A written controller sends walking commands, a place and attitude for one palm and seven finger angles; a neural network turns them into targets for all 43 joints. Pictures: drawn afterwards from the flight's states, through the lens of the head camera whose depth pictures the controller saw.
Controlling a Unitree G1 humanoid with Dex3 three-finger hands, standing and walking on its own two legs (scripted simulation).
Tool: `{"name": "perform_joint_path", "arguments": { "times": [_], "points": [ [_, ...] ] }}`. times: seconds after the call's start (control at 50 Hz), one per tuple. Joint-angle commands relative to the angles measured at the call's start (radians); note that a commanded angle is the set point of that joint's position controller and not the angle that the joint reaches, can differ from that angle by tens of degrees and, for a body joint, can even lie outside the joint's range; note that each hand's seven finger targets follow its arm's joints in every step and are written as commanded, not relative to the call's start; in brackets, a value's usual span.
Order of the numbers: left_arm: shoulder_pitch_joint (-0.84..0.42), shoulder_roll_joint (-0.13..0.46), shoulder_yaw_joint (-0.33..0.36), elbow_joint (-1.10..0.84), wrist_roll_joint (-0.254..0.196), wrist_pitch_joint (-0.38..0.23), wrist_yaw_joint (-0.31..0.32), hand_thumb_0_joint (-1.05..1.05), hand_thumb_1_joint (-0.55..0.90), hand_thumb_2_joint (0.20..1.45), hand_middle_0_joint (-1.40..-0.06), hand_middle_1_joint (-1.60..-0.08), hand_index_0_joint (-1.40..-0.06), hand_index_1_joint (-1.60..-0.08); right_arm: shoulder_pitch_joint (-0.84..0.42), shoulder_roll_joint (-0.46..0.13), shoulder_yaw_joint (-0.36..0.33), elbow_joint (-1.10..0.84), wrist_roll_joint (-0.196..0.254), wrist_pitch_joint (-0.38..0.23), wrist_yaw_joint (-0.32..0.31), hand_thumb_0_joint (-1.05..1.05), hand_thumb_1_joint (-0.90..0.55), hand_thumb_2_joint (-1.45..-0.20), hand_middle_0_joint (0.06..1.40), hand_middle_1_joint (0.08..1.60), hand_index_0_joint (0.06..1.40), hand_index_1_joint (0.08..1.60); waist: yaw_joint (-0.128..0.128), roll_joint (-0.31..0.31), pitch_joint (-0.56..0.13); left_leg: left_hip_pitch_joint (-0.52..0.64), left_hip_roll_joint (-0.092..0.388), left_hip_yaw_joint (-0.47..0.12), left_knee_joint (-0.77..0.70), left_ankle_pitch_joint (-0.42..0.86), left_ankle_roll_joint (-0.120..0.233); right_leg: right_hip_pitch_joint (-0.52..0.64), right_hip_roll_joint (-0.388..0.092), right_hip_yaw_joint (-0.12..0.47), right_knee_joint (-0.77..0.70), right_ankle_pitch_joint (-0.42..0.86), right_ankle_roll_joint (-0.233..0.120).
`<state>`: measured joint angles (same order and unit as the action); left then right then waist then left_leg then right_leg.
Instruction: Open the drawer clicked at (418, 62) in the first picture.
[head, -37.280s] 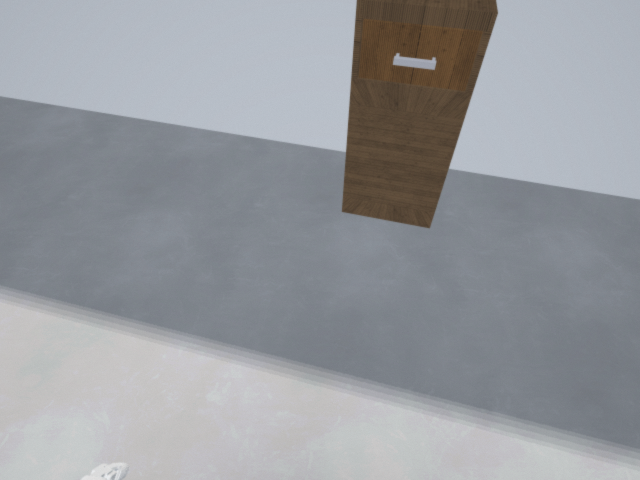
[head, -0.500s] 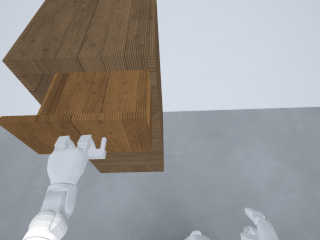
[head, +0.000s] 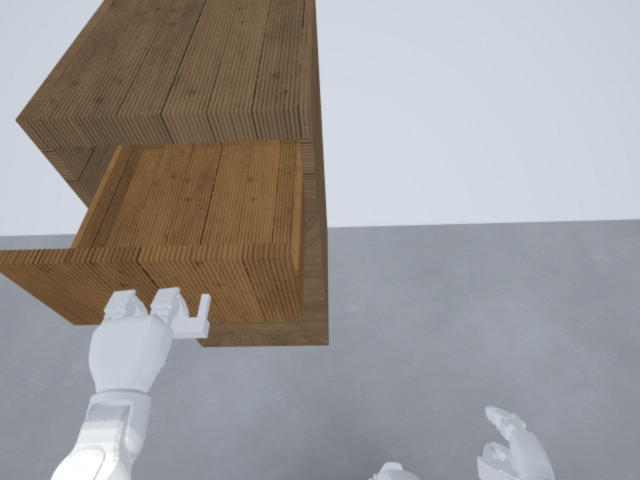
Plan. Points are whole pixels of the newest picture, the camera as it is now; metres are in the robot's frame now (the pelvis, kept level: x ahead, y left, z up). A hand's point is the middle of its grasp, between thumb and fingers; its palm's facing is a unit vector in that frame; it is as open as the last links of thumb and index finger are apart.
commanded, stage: pull the drawer open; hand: left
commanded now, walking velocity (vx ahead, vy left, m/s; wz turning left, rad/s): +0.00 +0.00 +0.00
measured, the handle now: (160, 315) +0.31 +0.24 +0.01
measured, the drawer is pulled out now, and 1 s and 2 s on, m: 0.20 0.27 0.28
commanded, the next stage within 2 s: open the thumb to release the handle in 1.76 s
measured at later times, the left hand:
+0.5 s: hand (148, 380) +0.23 +0.24 -0.02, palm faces +0.01 -0.03 -1.00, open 5.3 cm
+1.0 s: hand (141, 410) +0.20 +0.24 -0.02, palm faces +0.01 -0.03 -1.00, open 5.3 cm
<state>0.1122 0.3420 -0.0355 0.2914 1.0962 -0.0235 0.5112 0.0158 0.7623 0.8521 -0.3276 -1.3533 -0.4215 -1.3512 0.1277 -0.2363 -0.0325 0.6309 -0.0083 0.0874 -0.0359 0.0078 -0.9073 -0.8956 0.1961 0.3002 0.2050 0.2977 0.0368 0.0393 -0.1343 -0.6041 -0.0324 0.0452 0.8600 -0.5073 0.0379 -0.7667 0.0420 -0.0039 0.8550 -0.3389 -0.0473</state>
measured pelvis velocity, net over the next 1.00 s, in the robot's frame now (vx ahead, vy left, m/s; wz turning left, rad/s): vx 0.00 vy -0.01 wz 0.01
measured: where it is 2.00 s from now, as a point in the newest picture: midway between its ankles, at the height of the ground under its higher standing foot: outside the picture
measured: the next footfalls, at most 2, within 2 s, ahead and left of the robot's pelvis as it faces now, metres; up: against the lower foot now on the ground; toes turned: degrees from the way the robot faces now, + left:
none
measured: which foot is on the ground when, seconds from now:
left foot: down 0.00-1.00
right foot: down 0.00-1.00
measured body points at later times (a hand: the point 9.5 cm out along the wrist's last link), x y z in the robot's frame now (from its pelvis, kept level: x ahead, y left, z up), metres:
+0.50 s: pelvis +0.00 -0.01 +0.00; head +0.06 -0.03 +0.44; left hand +0.23 +0.24 +0.03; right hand +0.19 -0.24 -0.12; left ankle -0.05 +0.10 -0.69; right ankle +0.04 -0.09 -0.69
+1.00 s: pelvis +0.00 -0.01 -0.01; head +0.06 -0.03 +0.44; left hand +0.19 +0.24 +0.03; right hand +0.21 -0.23 -0.12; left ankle -0.05 +0.10 -0.69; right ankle +0.04 -0.09 -0.69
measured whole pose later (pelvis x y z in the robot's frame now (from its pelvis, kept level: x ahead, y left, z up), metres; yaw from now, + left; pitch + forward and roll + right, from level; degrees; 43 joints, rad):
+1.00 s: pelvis +0.00 -0.01 -0.01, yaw +0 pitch +14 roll +1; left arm 0.40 0.34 -0.02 0.08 1.10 -0.05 0.57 0.02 0.77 0.84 -0.32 -1.35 -0.43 -1.35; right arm 0.09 -0.23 -0.03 0.60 -0.02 0.07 -0.02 0.01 -0.91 -0.90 0.20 0.30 0.20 0.30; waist 0.06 0.04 -0.14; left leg -0.62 -0.03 0.04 0.91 -0.54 0.03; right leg -0.79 0.04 -0.01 0.92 -0.38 -0.06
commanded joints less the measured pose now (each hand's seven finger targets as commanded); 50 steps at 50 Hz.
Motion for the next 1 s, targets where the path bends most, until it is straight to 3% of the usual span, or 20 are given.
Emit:
{"name": "perform_joint_path", "arguments": {
  "times": [0.0, 0.06, 0.1, 0.16, 0.2, 0.22, 0.28, 0.36, 0.5, 0.56, 0.6, 0.64, 0.66, 0.7, 0.76, 0.8, 0.82, 0.9, 0.98],
  "points": [
    [0.025, 0.211, 0.188, -0.116, -0.037, 0.046, 0.031, 0.000, 0.900, 0.900, -0.400, -1.350, -0.400, -1.350, -0.079, -0.121, -0.040, -0.143, -0.002, -0.050, -0.011, 0.000, -0.900, -0.900, 0.200, 0.300, 0.200, 0.300, 0.044, -0.070, -0.235, -0.067, -0.025, -0.049, -0.113, 0.313, -0.020, 0.374, -0.014, 0.067, -0.095, 0.280, -0.008],
    [0.018, 0.191, 0.163, -0.116, -0.030, 0.045, 0.032, 0.000, 0.900, 0.900, -0.400, -1.350, -0.400, -1.350, -0.075, -0.117, -0.040, -0.140, -0.003, -0.056, -0.012, 0.000, -0.900, -0.900, 0.200, 0.300, 0.200, 0.300, 0.033, -0.070, -0.212, -0.073, -0.025, -0.047, -0.109, 0.285, -0.019, 0.352, -0.016, 0.065, -0.099, 0.252, -0.003],
    [0.041, 0.211, 0.191, -0.124, -0.038, 0.045, 0.034, 0.000, 0.900, 0.900, -0.400, -1.350, -0.400, -1.350, -0.082, -0.121, -0.038, -0.143, -0.003, -0.053, -0.013, 0.000, -0.900, -0.900, 0.200, 0.300, 0.200, 0.300, 0.044, -0.079, -0.232, -0.081, -0.027, -0.050, -0.110, 0.279, -0.019, 0.369, -0.015, 0.070, -0.095, 0.243, -0.006],
    [0.058, 0.175, 0.157, -0.126, -0.031, 0.045, 0.038, 0.000, 0.900, 0.900, -0.400, -1.350, -0.400, -1.350, -0.079, -0.115, -0.040, -0.143, -0.005, -0.063, -0.012, 0.000, -0.900, -0.900, 0.200, 0.300, 0.200, 0.300, 0.035, -0.072, -0.220, -0.074, -0.026, -0.045, -0.105, 0.274, -0.018, 0.355, -0.018, 0.067, -0.097, 0.247, -0.002],
    [0.082, 0.207, 0.194, -0.141, -0.040, 0.044, 0.039, 0.000, 0.900, 0.900, -0.400, -1.350, -0.400, -1.350, -0.090, -0.118, -0.038, -0.144, -0.003, -0.059, -0.013, 0.000, -0.900, -0.900, 0.200, 0.300, 0.200, 0.300, 0.048, -0.083, -0.241, -0.082, -0.029, -0.047, -0.100, 0.281, -0.018, 0.374, -0.018, 0.080, -0.093, 0.261, -0.005],
    [0.088, 0.190, 0.172, -0.125, -0.037, 0.045, 0.038, 0.000, 0.900, 0.900, -0.400, -1.350, -0.400, -1.350, -0.084, -0.115, -0.036, -0.143, -0.005, -0.060, -0.014, 0.000, -0.900, -0.900, 0.200, 0.300, 0.200, 0.300, 0.041, -0.088, -0.215, -0.090, -0.032, -0.047, -0.102, 0.267, -0.018, 0.371, -0.020, 0.082, -0.096, 0.257, -0.002],
    [0.126, 0.184, 0.180, -0.160, -0.040, 0.040, 0.042, 0.000, 0.900, 0.900, -0.400, -1.350, -0.400, -1.350, -0.088, -0.111, -0.039, -0.150, -0.003, -0.064, -0.011, 0.000, -0.900, -0.900, 0.200, 0.300, 0.200, 0.300, 0.046, -0.083, -0.236, -0.083, -0.031, -0.047, -0.099, 0.278, -0.020, 0.378, -0.022, 0.084, -0.093, 0.274, -0.002],
    [0.152, 0.192, 0.186, -0.153, -0.040, 0.037, 0.044, 0.000, 0.900, 0.900, -0.400, -1.350, -0.400, -1.350, -0.100, -0.110, -0.036, -0.146, -0.004, -0.063, -0.015, 0.000, -0.900, -0.900, 0.200, 0.300, 0.200, 0.300, 0.051, -0.086, -0.206, -0.100, -0.034, -0.047, -0.094, 0.255, -0.019, 0.364, -0.019, 0.093, -0.095, 0.249, -0.002],
    [0.205, 0.176, 0.190, -0.220, -0.040, 0.039, 0.061, 0.000, 0.900, 0.900, -0.400, -1.350, -0.400, -1.350, -0.108, -0.109, -0.037, -0.159, -0.005, -0.066, -0.007, 0.000, -0.900, -0.900, 0.200, 0.300, 0.200, 0.300, 0.046, -0.083, -0.248, -0.078, -0.029, -0.052, -0.078, 0.281, -0.020, 0.358, -0.020, 0.077, -0.075, 0.279, -0.005],
    [0.233, 0.157, 0.168, -0.224, -0.033, 0.036, 0.065, 0.000, 0.900, 0.900, -0.400, -1.350, -0.400, -1.350, -0.115, -0.107, -0.036, -0.160, -0.008, -0.071, -0.007, 0.000, -0.900, -0.900, 0.200, 0.300, 0.200, 0.300, 0.044, -0.069, -0.213, -0.079, -0.031, -0.051, -0.077, 0.269, -0.021, 0.332, -0.016, 0.077, -0.077, 0.261, -0.004],
    [0.246, 0.178, 0.196, -0.259, -0.042, 0.038, 0.070, 0.000, 0.900, 0.900, -0.400, -1.350, -0.400, -1.350, -0.113, -0.109, -0.036, -0.166, -0.008, -0.069, -0.004, 0.000, -0.900, -0.900, 0.200, 0.300, 0.200, 0.300, 0.047, -0.074, -0.250, -0.072, -0.030, -0.053, -0.070, 0.288, -0.020, 0.351, -0.020, 0.076, -0.067, 0.295, -0.007],
    [0.288, 0.164, 0.188, -0.241, -0.042, 0.035, 0.071, 0.000, 0.900, 0.900, -0.400, -1.350, -0.400, -1.350, -0.117, -0.105, -0.035, -0.167, -0.008, -0.069, -0.004, 0.000, -0.900, -0.900, 0.200, 0.300, 0.200, 0.300, 0.049, -0.097, -0.216, -0.090, -0.030, -0.052, -0.070, 0.270, -0.022, 0.346, -0.022, 0.081, -0.072, 0.286, -0.002],
    [0.290, 0.161, 0.182, -0.239, -0.042, 0.034, 0.071, 0.000, 0.900, 0.900, -0.400, -1.350, -0.400, -1.350, -0.123, -0.104, -0.032, -0.164, -0.009, -0.070, -0.006, 0.000, -0.900, -0.900, 0.200, 0.300, 0.200, 0.300, 0.051, -0.076, -0.202, -0.094, -0.034, -0.051, -0.071, 0.257, -0.022, 0.340, -0.019, 0.087, -0.076, 0.272, -0.003],
    [0.274, 0.179, 0.201, -0.280, -0.040, 0.034, 0.077, 0.000, 0.900, 0.900, -0.400, -1.350, -0.400, -1.350, -0.125, -0.107, -0.034, -0.171, -0.011, -0.066, -0.005, 0.000, -0.900, -0.900, 0.200, 0.300, 0.200, 0.300, 0.051, -0.065, -0.230, -0.084, -0.031, -0.054, -0.066, 0.265, -0.020, 0.340, -0.020, 0.084, -0.068, 0.270, -0.007],
    [0.313, 0.152, 0.177, -0.266, -0.038, 0.031, 0.079, 0.000, 0.900, 0.900, -0.400, -1.350, -0.400, -1.350, -0.123, -0.103, -0.033, -0.170, -0.013, -0.071, -0.004, 0.000, -0.900, -0.900, 0.200, 0.300, 0.200, 0.300, 0.049, -0.073, -0.206, -0.085, -0.032, -0.054, -0.065, 0.263, -0.021, 0.327, -0.018, 0.077, -0.067, 0.266, -0.004],
    [0.317, 0.181, 0.207, -0.301, -0.040, 0.030, 0.082, 0.000, 0.900, 0.900, -0.400, -1.350, -0.400, -1.350, -0.129, -0.107, -0.034, -0.176, -0.011, -0.065, -0.001, 0.000, -0.900, -0.900, 0.200, 0.300, 0.200, 0.300, 0.057, -0.057, -0.228, -0.076, -0.031, -0.054, -0.064, 0.274, -0.022, 0.335, -0.018, 0.083, -0.062, 0.268, -0.009],
    [0.354, 0.156, 0.183, -0.278, -0.035, 0.031, 0.085, 0.000, 0.900, 0.900, -0.400, -1.350, -0.400, -1.350, -0.130, -0.100, -0.030, -0.176, -0.014, -0.069, -0.002, 0.000, -0.900, -0.900, 0.200, 0.300, 0.200, 0.300, 0.056, -0.054, -0.211, -0.073, -0.032, -0.054, -0.063, 0.275, -0.022, 0.326, -0.016, 0.076, -0.059, 0.273, -0.007],
    [0.362, 0.162, 0.194, -0.309, -0.041, 0.029, 0.087, 0.000, 0.900, 0.900, -0.400, -1.350, -0.400, -1.350, -0.136, -0.105, -0.032, -0.182, -0.013, -0.067, 0.002, 0.000, -0.900, -0.900, 0.200, 0.300, 0.200, 0.300, 0.052, -0.082, -0.212, -0.077, -0.028, -0.058, -0.059, 0.276, -0.020, 0.323, -0.018, 0.071, -0.059, 0.274, -0.007],
    [0.360, 0.143, 0.169, -0.309, -0.031, 0.028, 0.089, 0.000, 0.900, 0.900, -0.400, -1.350, -0.400, -1.350, -0.132, -0.102, -0.032, -0.183, -0.015, -0.071, 0.003, 0.000, -0.900, -0.900, 0.200, 0.300, 0.200, 0.300, 0.048, -0.069, -0.202, -0.072, -0.026, -0.057, -0.060, 0.258, -0.021, 0.300, -0.018, 0.065, -0.060, 0.231, -0.005]
  ]
}}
